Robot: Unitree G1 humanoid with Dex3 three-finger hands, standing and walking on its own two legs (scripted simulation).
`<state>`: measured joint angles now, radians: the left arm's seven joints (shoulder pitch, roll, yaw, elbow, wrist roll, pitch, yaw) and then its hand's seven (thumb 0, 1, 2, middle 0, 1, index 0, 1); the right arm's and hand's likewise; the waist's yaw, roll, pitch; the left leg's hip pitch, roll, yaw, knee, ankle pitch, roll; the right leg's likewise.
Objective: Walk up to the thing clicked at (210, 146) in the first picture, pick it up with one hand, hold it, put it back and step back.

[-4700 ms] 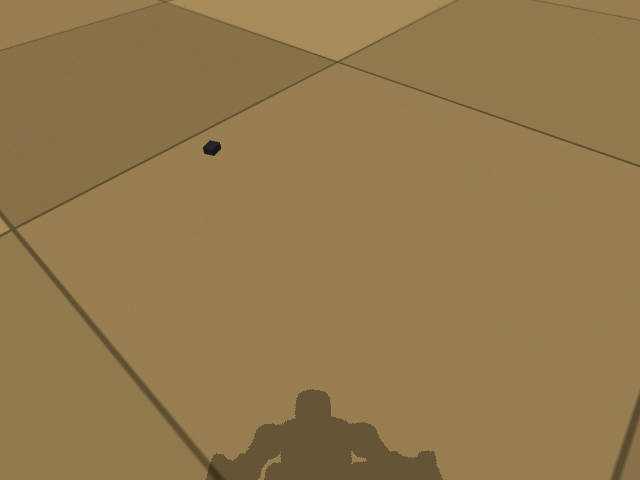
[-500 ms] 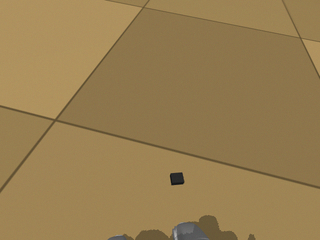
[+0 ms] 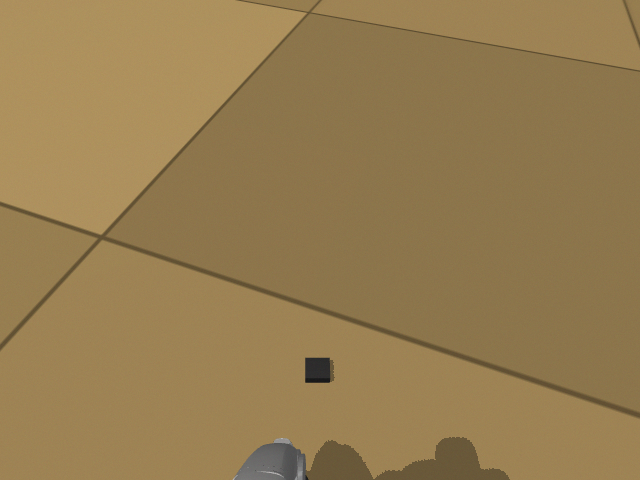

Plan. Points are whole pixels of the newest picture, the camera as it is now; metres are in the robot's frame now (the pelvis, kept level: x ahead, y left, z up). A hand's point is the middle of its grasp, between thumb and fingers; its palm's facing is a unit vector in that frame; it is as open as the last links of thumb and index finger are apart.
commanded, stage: walk up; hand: left
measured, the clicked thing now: (317, 370) +0.52 +0.06 -0.73
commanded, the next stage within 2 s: none
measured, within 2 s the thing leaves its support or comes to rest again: neither
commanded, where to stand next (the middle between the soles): +0.16 -0.23 m, yaw +5 degrees
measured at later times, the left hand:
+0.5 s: hand (267, 479) +0.15 +0.11 -0.16, palm faces -0.07 -0.91 -0.42, open 7.4 cm
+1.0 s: hand out of the picture +0.11 -0.03 -0.13, palm faces +0.10 -0.89 -0.44, open 7.4 cm
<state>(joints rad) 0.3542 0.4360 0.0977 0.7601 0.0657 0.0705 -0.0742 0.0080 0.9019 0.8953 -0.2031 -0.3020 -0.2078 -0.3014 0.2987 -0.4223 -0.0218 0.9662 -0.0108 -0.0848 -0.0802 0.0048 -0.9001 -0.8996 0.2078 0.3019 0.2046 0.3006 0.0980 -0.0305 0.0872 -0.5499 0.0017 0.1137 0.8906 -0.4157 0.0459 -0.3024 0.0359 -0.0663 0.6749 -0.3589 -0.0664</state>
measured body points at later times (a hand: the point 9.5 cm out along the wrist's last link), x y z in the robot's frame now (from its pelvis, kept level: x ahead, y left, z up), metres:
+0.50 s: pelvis +0.05 -0.21 -0.03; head +0.07 -0.18 +0.42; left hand +0.15 +0.15 -0.13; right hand +0.06 -0.60 -0.09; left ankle +0.10 +0.04 -0.71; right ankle +0.09 -0.38 -0.72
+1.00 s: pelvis +0.11 -0.31 +0.00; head +0.17 -0.32 +0.44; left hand +0.11 +0.01 -0.11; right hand +0.26 -0.60 -0.14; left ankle +0.14 -0.16 -0.70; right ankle +0.09 -0.39 -0.72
